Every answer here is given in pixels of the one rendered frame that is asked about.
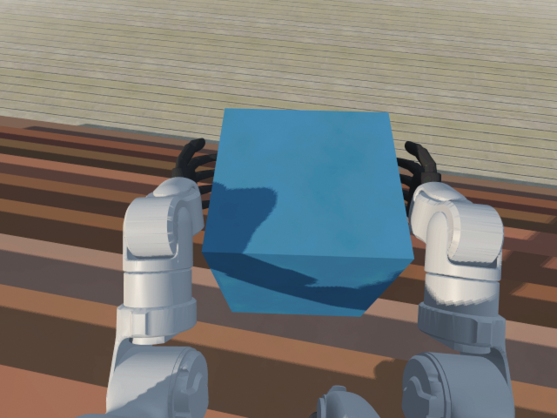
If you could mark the left robot hand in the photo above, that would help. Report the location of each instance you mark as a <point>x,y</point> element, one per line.
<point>186,166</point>

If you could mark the robot right upper arm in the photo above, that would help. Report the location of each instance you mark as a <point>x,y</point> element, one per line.
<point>437,385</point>

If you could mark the right robot hand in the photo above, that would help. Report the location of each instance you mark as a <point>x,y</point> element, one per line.
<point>421,174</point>

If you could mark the robot left upper arm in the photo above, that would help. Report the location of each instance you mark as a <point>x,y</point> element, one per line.
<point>158,382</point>

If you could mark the left robot forearm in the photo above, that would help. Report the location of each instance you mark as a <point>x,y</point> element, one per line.
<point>157,259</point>

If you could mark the carton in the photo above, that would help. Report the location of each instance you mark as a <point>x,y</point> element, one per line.
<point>307,214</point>

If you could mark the right robot thigh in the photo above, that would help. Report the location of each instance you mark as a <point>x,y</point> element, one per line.
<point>342,404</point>

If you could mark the right robot forearm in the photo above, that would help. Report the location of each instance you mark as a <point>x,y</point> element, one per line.
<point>463,264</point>

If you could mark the right robot shin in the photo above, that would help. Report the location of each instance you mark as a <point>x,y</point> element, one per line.
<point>336,388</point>

